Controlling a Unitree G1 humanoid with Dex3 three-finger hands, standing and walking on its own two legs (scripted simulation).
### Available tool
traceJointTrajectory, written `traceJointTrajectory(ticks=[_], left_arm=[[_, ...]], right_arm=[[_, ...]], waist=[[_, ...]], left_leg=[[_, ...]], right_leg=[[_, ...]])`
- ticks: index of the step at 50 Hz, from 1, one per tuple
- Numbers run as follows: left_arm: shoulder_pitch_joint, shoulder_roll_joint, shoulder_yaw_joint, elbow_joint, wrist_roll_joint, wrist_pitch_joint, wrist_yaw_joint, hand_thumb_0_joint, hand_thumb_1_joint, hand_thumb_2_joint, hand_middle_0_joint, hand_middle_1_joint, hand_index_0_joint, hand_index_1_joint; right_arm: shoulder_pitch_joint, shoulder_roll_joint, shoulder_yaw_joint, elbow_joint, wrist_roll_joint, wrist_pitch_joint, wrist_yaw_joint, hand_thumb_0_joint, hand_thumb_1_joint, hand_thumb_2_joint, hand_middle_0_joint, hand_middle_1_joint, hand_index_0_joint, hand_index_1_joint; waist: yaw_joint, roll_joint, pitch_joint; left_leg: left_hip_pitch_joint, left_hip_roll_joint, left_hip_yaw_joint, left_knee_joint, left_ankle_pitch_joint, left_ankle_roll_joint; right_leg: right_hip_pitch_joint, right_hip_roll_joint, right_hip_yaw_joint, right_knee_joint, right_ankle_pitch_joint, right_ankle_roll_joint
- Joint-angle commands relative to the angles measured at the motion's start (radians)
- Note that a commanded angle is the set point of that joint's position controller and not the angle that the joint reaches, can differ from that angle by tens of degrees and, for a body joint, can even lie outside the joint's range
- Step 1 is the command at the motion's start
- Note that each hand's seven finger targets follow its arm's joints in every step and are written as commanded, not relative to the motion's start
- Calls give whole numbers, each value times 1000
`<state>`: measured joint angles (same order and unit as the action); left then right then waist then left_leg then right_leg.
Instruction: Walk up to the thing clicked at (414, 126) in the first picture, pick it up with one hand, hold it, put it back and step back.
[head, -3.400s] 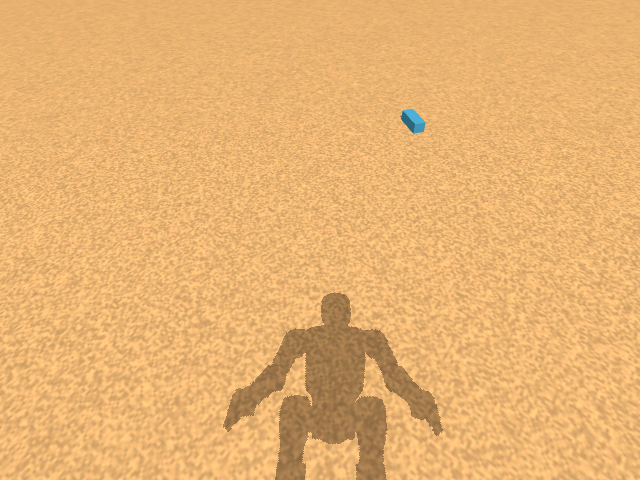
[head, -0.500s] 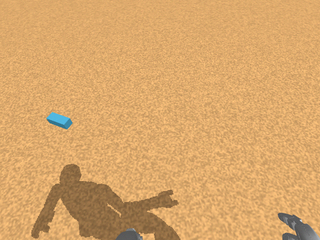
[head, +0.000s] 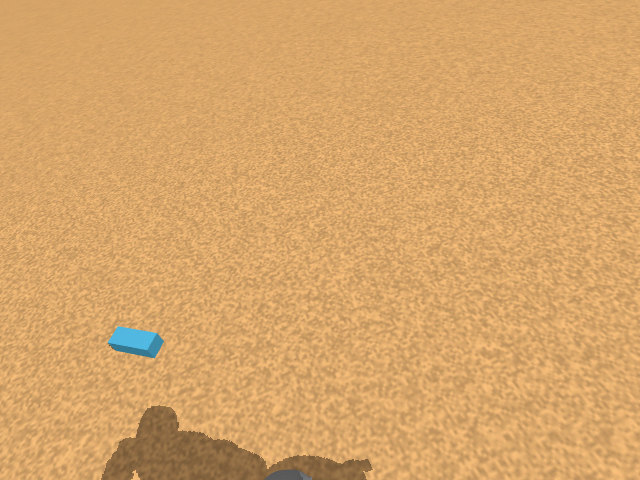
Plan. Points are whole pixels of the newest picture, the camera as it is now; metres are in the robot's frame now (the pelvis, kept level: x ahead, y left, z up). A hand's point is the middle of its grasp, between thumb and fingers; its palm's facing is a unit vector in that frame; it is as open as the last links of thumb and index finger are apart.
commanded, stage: walk up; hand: left
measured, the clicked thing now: (136, 342) +0.75 +0.79 -0.72
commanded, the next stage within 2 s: none
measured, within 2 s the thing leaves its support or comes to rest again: neither
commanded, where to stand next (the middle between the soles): +0.33 +0.75 m, yaw -15 degrees
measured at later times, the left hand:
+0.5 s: hand (31, 451) +0.22 +0.49 -0.12, palm faces -0.17 -0.84 -0.52, open 7.4 cm
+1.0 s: hand out of the picture +0.25 +0.74 -0.13, palm faces -0.12 -0.75 -0.65, open 7.4 cm
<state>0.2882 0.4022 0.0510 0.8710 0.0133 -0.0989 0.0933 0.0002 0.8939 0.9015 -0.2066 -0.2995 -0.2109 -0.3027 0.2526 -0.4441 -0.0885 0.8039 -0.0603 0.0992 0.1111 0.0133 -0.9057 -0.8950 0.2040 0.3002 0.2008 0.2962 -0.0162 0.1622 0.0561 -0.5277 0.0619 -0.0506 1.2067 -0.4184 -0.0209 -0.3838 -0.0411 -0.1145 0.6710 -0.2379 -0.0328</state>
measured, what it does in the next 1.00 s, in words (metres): steps to the left: left foot, then right foot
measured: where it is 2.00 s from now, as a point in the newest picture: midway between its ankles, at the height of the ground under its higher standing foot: outside the picture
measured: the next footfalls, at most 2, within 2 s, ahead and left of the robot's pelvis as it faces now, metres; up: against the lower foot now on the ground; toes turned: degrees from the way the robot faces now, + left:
left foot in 0.20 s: +0.11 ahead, +0.27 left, +0.00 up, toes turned +1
right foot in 0.56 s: +0.23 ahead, +0.13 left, +0.00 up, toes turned -13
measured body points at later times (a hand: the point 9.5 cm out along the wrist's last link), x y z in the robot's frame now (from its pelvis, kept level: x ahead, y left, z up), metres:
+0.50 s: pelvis +0.09 +0.20 +0.01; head +0.13 +0.18 +0.46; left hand +0.23 +0.53 -0.08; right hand +0.05 -0.13 -0.11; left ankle +0.07 +0.27 -0.71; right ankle +0.18 +0.11 -0.68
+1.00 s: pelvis +0.16 +0.40 -0.03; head +0.19 +0.37 +0.42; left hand +0.26 +0.78 -0.09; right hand +0.23 +0.03 -0.13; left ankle +0.22 +0.56 -0.72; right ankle +0.19 +0.15 -0.71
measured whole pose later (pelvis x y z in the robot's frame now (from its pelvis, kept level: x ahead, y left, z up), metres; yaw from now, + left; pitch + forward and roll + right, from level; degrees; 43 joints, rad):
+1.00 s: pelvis +0.16 +0.40 -0.03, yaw -8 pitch -2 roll +0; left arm 0.32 0.52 0.09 0.90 0.05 -0.07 0.10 0.00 0.89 0.90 -0.21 -0.30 -0.21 -0.30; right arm 0.21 -0.51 -0.14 0.75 -0.07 0.09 0.10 0.01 -0.91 -0.90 0.20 0.30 0.20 0.30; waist 0.03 0.07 0.10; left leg -0.46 0.09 -0.02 0.94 -0.45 -0.05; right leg -0.50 -0.21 0.08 0.88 -0.38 -0.03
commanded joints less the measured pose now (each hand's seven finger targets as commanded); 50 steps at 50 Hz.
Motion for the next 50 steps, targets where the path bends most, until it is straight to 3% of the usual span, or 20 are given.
traceJointTrajectory(ticks=[1,7,10,11,12,13,16,20,24,26,27,28,29,31,36,44,46,48,49,50], left_arm=[[-19,368,115,-55,12,-22,14,0,900,900,-200,-300,-200,-300],[-31,444,141,-46,35,-9,9,0,900,900,-200,-300,-200,-300],[-94,360,110,-41,38,16,15,0,900,900,-200,-300,-200,-300],[-64,235,70,-37,20,27,17,0,900,900,-200,-300,-200,-300],[-46,224,61,-37,4,30,29,0,900,900,-200,-300,-200,-300],[-51,271,62,-24,3,18,38,0,900,900,-200,-300,-200,-300],[5,324,74,71,-29,12,26,0,900,900,-200,-300,-200,-300],[17,263,52,60,-38,8,11,0,900,900,-200,-300,-200,-300],[28,237,52,31,-42,12,8,0,900,900,-200,-300,-200,-300],[184,252,71,73,-37,14,22,0,900,900,-200,-300,-200,-300],[291,296,94,93,-29,17,35,0,900,900,-200,-300,-200,-300],[312,359,114,76,-16,18,48,0,900,900,-200,-300,-200,-300],[243,381,114,21,-7,21,53,0,900,900,-200,-300,-200,-300],[51,376,111,-43,-21,19,65,0,900,900,-200,-300,-200,-300],[24,326,98,-40,9,-7,39,0,900,900,-200,-300,-200,-300],[44,426,134,-48,39,-12,19,0,900,900,-200,-300,-200,-300],[8,444,135,-56,37,-5,21,0,900,900,-200,-300,-200,-300],[-31,395,115,-58,35,7,24,0,900,900,-200,-300,-200,-300],[-10,312,90,-52,30,18,29,0,900,900,-200,-300,-200,-300],[8,209,57,-61,13,22,37,0,900,900,-200,-300,-200,-300]], right_arm=[[49,-211,-80,-70,-5,-13,1,0,-900,-900,200,300,200,300],[11,-221,-93,-92,-4,-18,15,0,-900,-900,200,300,200,300],[260,-236,-123,0,-16,-28,-9,0,-900,-900,200,300,200,300],[294,-300,-133,-8,-38,-38,-24,0,-900,-900,200,300,200,300],[162,-372,-137,-57,-33,-51,-34,0,-900,-900,200,300,200,300],[38,-430,-143,-80,-5,-55,-42,0,-900,-900,200,300,200,300],[-6,-281,-100,-99,-13,-71,-59,0,-900,-900,200,300,200,300],[38,-230,-83,-83,-14,-79,-62,0,-900,-900,200,300,200,300],[24,-205,-73,-124,-24,-64,-60,0,-900,-900,200,300,200,300],[-64,-192,-67,-172,-14,-53,-57,0,-900,-900,200,300,200,300],[-51,-160,-55,-183,-3,-55,-58,0,-900,-900,200,300,200,300],[25,-112,-42,-175,7,-54,-60,0,-900,-900,200,300,200,300],[95,-153,-51,-156,4,-39,-62,0,-900,-900,200,300,200,300],[115,-243,-84,-134,-12,-19,-80,0,-900,-900,200,300,200,300],[91,-220,-80,-99,1,-21,-53,0,-900,-900,200,300,200,300],[-21,-209,-90,-133,-7,-11,-13,0,-900,-900,200,300,200,300],[9,-222,-101,-125,-6,-14,-12,0,-900,-900,200,300,200,300],[158,-230,-121,-71,-14,-24,-20,0,-900,-900,200,300,200,300],[240,-261,-131,-50,-33,-30,-29,0,-900,-900,200,300,200,300],[200,-352,-137,-82,-35,-36,-36,0,-900,-900,200,300,200,300]], waist=[[-36,-284,1],[-32,-345,-53],[-170,-91,-129],[-204,233,-55],[-129,246,9],[-82,198,36],[-46,43,81],[-56,45,25],[-39,37,-29],[62,-64,-79],[114,-156,-141],[120,-329,-169],[74,-270,-226],[20,-154,-141],[1,-211,-3],[32,-372,-4],[1,-353,-41],[-93,-218,-102],[-146,-26,-114],[-130,275,-39]], left_leg=[[-1,78,-20,-73,81,-3],[126,59,81,-306,-40,5],[464,-18,119,-561,-37,23],[421,116,-168,-848,-301,43],[301,272,-471,-1024,-452,77],[244,329,-606,-1065,-501,173],[278,194,-250,-870,-132,108],[391,159,-83,-760,450,171],[332,148,-5,-728,509,173],[165,103,75,-544,521,113],[97,69,107,-377,497,66],[-85,-22,94,-184,37,6],[-167,-39,-19,-6,-159,-33],[-207,13,-116,182,-148,-45],[-70,-3,-151,124,25,20],[17,65,26,-247,-52,12],[102,48,67,-309,-66,19],[317,-5,109,-497,4,34],[413,-3,19,-607,-87,59],[330,222,-436,-855,-269,119]], right_leg=[[-95,-214,265,-350,-304,-140],[-137,-207,250,-256,-371,-145],[-333,-101,124,125,-435,-63],[-480,80,40,449,-428,-17],[-560,134,115,580,-369,-7],[-513,55,185,620,-308,-45],[-463,-7,185,526,-140,-21],[-318,13,89,299,-148,7],[-85,28,7,98,-28,-1],[233,30,5,-97,181,-13],[405,-11,77,-174,192,-26],[545,-182,392,-258,123,-100],[545,-394,687,-284,-7,-200],[353,-495,794,-334,-201,-324],[22,-250,349,-272,-122,-179],[-79,-201,242,-199,-259,-176],[-119,-224,269,-156,-293,-175],[-227,-164,185,55,-281,-110],[-343,-74,114,308,-283,-56],[-558,120,27,565,-457,-5]])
